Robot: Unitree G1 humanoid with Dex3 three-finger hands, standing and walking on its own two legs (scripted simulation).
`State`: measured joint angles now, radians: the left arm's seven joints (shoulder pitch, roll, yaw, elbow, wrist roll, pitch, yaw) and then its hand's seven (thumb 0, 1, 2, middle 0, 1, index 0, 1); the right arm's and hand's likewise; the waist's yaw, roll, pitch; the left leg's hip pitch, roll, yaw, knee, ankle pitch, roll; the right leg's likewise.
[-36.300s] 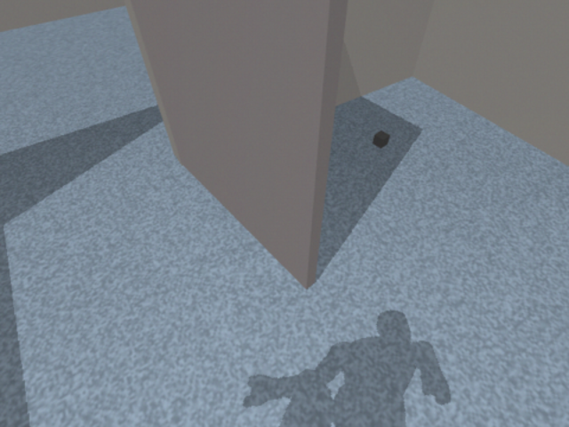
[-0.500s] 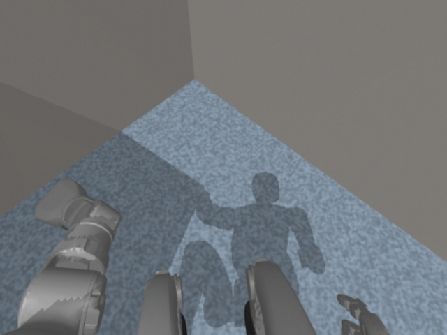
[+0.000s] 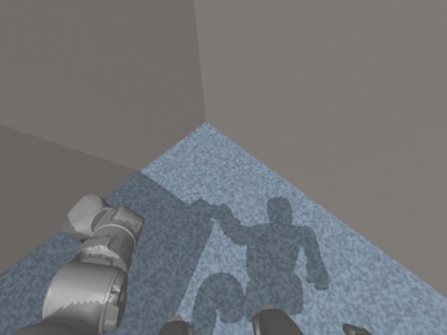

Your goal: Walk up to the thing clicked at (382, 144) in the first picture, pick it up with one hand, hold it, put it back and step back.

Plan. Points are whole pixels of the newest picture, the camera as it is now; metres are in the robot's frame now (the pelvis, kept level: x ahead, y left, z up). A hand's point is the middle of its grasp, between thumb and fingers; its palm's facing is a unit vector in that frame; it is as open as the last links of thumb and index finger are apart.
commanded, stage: lift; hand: left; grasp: from above
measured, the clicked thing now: (105, 237) +0.35 +0.24 -0.10
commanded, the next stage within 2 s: hold in 0.18 s
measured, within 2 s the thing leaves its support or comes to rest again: neither
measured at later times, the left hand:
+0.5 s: hand (83, 228) +0.34 +0.25 -0.02, palm faces -0.22 -0.38 -0.90, open 8.8 cm
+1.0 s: hand (81, 212) +0.36 +0.24 +0.01, palm faces -0.20 -0.38 -0.90, open 8.9 cm
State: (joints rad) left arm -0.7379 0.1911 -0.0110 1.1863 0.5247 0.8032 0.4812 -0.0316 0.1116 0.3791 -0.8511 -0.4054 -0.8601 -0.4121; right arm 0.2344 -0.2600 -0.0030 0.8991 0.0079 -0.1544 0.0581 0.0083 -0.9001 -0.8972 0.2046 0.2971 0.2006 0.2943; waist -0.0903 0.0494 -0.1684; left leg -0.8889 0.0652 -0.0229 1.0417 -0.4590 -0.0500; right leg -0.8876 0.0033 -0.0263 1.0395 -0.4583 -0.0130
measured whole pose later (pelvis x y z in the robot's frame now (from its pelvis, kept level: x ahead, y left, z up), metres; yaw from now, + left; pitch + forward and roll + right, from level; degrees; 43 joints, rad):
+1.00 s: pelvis +0.04 +0.01 +0.05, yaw +0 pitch +8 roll +0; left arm -0.67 0.14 -0.10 1.09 0.52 0.86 0.43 -0.04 0.13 0.37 -0.84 -0.42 -0.84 -0.44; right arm 0.20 -0.28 0.00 0.87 0.02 -0.13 0.10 0.01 -0.91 -0.90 0.20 0.30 0.20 0.29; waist -0.03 0.04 -0.10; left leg -0.46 0.04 0.01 0.68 -0.36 -0.03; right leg -0.47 -0.02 -0.01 0.69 -0.37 0.01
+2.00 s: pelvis +0.02 +0.01 +0.06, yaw +0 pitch +4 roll +0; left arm -0.61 0.12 -0.15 1.00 0.50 0.95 0.41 -0.04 0.09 0.41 -0.88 -0.38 -0.87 -0.42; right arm 0.14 -0.26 0.03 0.85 0.03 -0.14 0.11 0.01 -0.91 -0.90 0.20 0.30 0.20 0.29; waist 0.00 0.04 -0.08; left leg -0.36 0.03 0.01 0.58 -0.29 -0.03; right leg -0.37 -0.02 0.00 0.60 -0.30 0.01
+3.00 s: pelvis -0.04 +0.02 -0.09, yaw -1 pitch +30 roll -2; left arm -0.93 0.26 0.16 1.47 0.56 0.57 0.71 -0.03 0.12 0.40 -0.84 -0.42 -0.83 -0.45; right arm 0.15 -0.27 -0.04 0.90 -0.08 -0.19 0.17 0.01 -0.89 -0.89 0.20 0.30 0.20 0.29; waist -0.13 0.01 -0.18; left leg -1.41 0.06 -0.03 1.44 -0.55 -0.03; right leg -1.40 0.00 -0.01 1.41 -0.53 0.01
